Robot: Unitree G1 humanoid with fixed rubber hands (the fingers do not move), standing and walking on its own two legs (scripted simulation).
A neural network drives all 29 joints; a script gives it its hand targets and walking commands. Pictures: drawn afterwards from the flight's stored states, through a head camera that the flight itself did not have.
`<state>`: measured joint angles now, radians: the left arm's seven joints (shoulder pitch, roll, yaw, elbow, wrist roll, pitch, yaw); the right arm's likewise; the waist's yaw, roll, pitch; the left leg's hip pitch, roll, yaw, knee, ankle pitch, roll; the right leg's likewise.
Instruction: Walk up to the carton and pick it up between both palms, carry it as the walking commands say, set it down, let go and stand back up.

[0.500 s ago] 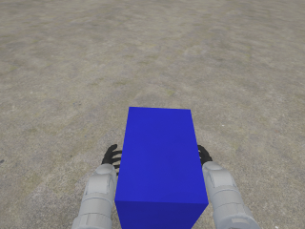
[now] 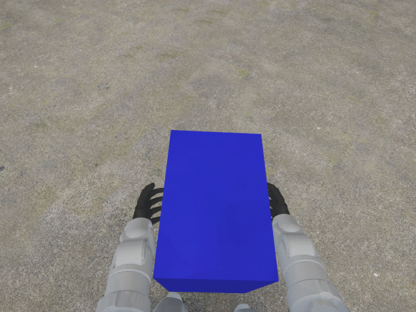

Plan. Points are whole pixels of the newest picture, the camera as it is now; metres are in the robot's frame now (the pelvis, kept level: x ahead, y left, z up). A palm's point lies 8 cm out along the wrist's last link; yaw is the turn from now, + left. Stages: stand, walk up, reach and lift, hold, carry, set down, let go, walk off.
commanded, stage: set down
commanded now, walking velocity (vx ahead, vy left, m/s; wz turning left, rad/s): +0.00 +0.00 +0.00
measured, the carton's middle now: (211, 219) +0.33 +0.01 -0.11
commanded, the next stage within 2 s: none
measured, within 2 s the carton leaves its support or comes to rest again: neither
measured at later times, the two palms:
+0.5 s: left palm (151, 222) +0.33 +0.16 -0.16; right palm (264, 216) +0.36 -0.12 -0.16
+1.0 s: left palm (159, 224) +0.36 +0.16 -0.25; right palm (257, 217) +0.39 -0.12 -0.25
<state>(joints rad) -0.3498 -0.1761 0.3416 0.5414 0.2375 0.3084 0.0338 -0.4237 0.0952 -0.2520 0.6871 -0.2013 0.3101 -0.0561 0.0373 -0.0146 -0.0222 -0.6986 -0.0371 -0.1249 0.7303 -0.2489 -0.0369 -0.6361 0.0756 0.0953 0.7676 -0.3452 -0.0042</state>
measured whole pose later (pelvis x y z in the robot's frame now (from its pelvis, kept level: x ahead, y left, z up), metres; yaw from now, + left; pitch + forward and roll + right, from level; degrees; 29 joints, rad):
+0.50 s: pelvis -0.02 +0.02 -0.08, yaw +0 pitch +32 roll -1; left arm -0.50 -0.19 0.36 0.50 0.18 0.24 0.12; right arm -0.63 0.03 -0.29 0.74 -0.12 0.22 -0.02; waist 0.00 -0.03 -0.15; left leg -1.35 -0.09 -0.13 1.15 -0.35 -0.04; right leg -1.28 0.09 0.10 1.18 -0.46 0.04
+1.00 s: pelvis -0.04 +0.01 -0.16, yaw -1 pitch +37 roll -1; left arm -0.64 -0.14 0.39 0.56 0.15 0.24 0.14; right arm -0.80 -0.01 -0.25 0.81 -0.08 0.23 -0.08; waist 0.01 -0.02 -0.17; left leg -1.68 -0.11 -0.14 1.49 -0.45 -0.07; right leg -1.61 0.14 0.09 1.53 -0.57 0.04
